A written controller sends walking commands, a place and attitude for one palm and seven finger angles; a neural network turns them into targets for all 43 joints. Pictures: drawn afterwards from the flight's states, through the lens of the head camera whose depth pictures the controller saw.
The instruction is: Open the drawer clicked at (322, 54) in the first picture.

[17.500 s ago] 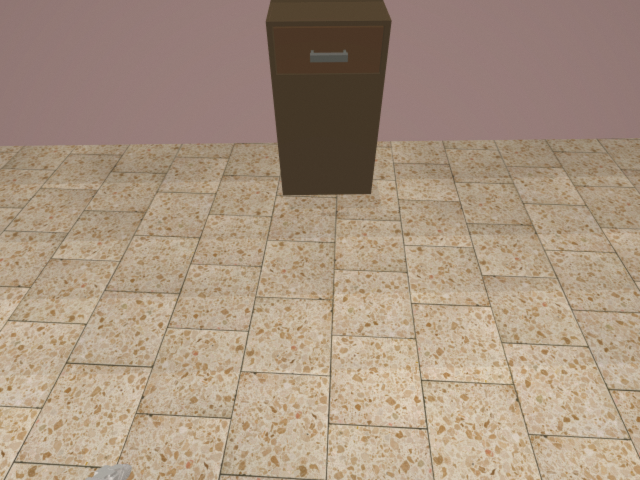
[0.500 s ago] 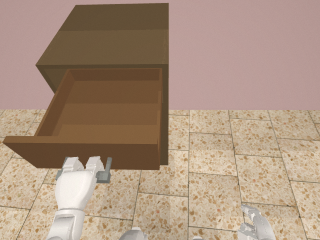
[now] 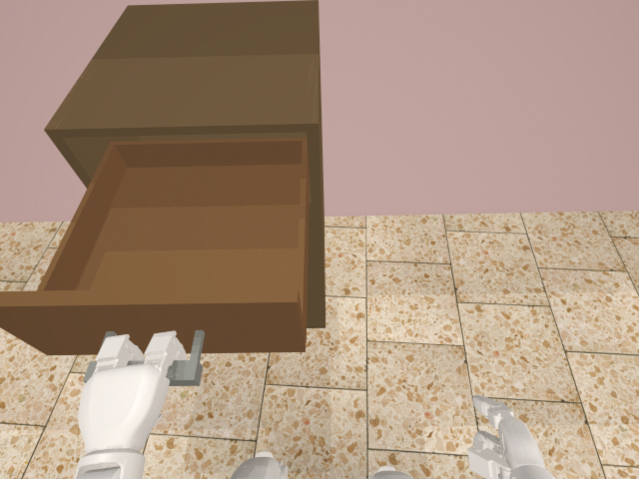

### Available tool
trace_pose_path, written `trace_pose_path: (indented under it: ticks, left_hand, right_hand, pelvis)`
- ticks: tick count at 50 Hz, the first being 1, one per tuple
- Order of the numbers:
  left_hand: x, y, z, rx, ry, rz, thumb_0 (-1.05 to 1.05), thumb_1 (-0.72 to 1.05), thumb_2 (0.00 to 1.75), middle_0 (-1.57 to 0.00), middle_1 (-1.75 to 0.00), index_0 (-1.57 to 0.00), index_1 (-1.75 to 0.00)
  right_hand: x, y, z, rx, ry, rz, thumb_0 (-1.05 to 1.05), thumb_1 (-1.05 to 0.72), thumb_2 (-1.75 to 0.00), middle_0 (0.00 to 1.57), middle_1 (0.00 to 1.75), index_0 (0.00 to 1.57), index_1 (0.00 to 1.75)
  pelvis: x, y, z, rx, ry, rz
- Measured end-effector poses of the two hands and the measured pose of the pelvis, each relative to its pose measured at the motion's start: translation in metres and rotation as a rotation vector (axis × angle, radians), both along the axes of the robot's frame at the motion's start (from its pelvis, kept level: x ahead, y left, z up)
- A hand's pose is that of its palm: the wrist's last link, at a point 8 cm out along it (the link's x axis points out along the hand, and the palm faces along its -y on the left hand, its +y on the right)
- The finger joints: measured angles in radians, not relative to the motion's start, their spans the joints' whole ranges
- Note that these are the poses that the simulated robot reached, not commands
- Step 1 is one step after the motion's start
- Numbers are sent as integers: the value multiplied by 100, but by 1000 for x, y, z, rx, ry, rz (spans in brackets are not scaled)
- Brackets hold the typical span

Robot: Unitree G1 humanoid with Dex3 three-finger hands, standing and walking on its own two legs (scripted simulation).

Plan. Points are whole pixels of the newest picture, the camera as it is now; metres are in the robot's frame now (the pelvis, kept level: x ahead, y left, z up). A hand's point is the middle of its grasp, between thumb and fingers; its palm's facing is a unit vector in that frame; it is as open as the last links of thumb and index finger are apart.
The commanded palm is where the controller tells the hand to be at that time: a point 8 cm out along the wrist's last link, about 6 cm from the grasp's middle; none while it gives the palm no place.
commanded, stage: pull the drawer open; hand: left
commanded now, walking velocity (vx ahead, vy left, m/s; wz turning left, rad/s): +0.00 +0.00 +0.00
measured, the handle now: (149, 356) +0.27 +0.24 -0.01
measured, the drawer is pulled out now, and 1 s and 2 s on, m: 0.30 0.30 0.29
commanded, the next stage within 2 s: open the thumb to release the handle in 0.18 s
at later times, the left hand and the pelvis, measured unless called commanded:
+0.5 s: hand (144, 402) +0.22 +0.23 -0.03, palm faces +0.02 -0.07 -1.00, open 6.7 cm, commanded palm +0.20 +0.23 +0.02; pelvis +0.01 +0.00 +0.00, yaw +2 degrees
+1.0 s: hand (141, 407) +0.21 +0.23 -0.03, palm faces +0.02 -0.08 -1.00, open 13.7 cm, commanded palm +0.20 +0.24 +0.02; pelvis -0.01 +0.00 +0.00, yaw +2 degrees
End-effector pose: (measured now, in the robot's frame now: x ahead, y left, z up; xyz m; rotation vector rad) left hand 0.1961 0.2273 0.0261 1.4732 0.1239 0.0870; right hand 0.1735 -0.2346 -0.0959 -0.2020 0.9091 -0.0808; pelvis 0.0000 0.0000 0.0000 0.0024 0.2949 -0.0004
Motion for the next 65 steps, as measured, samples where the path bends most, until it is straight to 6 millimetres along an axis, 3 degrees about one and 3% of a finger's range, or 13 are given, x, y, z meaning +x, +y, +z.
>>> trace_pose_path:
  ticks: [21,27,38,43,51,65]
  left_hand:
    - [1,2,-1,28,-36,31,0,65,76,-33,-134,-40,-133]
    - [2,5,1,19,-19,72,0,46,70,-34,-130,-39,-130]
    - [-4,7,1,12,-12,28,0,-18,44,-30,-120,-34,-123]
    - [-5,7,0,14,-35,23,0,-36,35,-29,-119,-33,-121]
    - [-3,9,-1,19,-30,38,0,-47,31,-30,-119,-32,-120]
    - [14,12,-1,14,-8,21,0,-49,30,-32,-120,-34,-122]
  right_hand:
    - [22,12,-16,8,22,60,1,-91,-90,20,30,20,30]
    - [20,16,-10,14,15,60,1,-91,-90,20,30,20,30]
    - [9,6,-2,-10,-8,49,1,-91,-90,20,30,20,30]
    - [0,3,-6,-25,13,37,1,-91,-90,20,30,20,30]
    - [-15,7,-10,-21,43,17,1,-91,-90,20,30,20,30]
    - [-26,13,-10,-24,63,2,1,-91,-90,20,30,20,30]
  pelvis:
    - [8,2,-6,-3,25,24]
    - [5,0,-1,-1,7,29]
    - [-4,-1,-1,-8,-10,32]
    - [-10,0,-4,-10,-10,32]
    - [-15,2,-1,-12,-20,33]
    - [-18,6,4,-18,-24,38]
